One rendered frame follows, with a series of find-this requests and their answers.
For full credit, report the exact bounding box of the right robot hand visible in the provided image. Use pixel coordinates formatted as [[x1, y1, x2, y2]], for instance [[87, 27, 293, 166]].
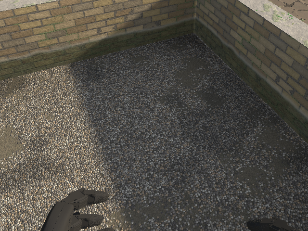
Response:
[[246, 217, 301, 231]]

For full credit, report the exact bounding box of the left robot hand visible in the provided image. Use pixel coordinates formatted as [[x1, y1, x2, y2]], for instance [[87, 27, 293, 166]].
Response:
[[39, 188, 114, 231]]

